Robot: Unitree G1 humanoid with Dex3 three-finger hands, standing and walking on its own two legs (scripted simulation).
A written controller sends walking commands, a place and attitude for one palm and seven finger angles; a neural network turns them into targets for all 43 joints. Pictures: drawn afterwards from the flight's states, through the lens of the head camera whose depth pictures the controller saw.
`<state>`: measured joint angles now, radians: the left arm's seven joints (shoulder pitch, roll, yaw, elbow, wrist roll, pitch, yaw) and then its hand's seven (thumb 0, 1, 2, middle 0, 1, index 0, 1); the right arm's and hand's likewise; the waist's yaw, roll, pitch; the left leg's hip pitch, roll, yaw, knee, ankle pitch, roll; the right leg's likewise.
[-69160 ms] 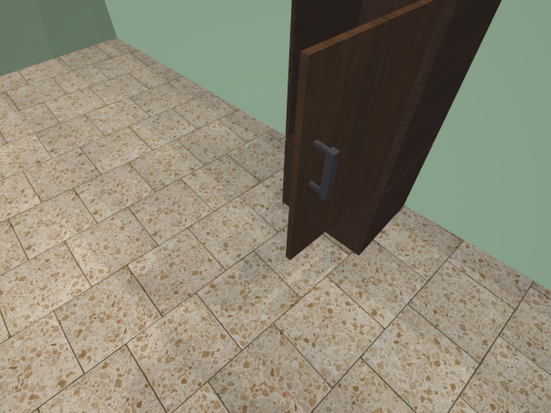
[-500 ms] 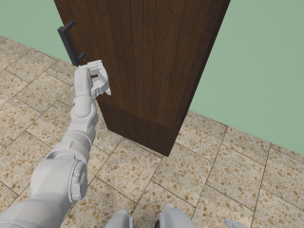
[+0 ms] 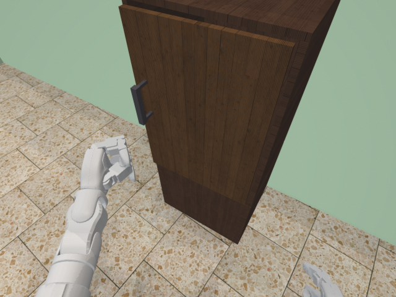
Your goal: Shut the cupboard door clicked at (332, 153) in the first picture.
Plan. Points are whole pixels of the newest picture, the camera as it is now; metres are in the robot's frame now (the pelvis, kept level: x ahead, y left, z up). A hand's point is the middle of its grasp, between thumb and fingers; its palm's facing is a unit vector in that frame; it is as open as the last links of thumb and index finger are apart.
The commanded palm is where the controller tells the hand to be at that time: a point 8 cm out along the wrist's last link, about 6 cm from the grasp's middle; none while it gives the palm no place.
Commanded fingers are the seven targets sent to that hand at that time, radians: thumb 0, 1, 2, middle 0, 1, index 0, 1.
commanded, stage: draw the hand back to the body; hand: left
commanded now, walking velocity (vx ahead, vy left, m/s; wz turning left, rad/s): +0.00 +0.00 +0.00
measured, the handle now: (143, 102) +0.63 +0.19 +0.03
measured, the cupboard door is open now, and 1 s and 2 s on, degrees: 2 2 2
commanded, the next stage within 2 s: step back with the hand held close in 1.06 s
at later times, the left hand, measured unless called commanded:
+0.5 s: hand (42, 198) +0.23 +0.25 +0.16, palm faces +0.34 -0.88 -0.33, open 4.7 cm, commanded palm +0.19 +0.29 +0.18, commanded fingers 0.00 0.90 0.90 -0.42 -0.54 -0.42 -0.54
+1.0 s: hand (0, 220) +0.19 +0.27 +0.18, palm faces +0.47 -0.80 -0.38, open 7.4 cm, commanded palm +0.14 +0.31 +0.21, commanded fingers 0.00 0.90 0.90 -0.20 -0.30 -0.20 -0.30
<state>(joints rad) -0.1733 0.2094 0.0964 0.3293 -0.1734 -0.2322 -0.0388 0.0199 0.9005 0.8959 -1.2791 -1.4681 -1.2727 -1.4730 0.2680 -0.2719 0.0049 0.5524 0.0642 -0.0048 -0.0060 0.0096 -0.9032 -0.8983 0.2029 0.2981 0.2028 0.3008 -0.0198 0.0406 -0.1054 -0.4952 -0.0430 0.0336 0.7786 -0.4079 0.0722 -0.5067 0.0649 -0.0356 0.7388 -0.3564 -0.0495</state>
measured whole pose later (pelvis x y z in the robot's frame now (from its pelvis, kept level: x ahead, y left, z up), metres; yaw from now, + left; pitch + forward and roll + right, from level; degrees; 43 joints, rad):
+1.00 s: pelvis +0.01 +0.00 +0.03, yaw +2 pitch -3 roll -1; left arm 0.47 0.34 0.32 -0.38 -0.08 -0.06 0.11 0.02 0.89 0.89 -0.22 -0.31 -0.22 -0.32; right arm 0.19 -0.23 0.03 0.62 0.03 -0.08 -0.06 0.01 -0.90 -0.90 0.20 0.30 0.21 0.30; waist 0.07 0.07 -0.01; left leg -0.12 -0.07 0.00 0.45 -0.28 0.07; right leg -0.13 0.05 -0.04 0.42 -0.24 -0.04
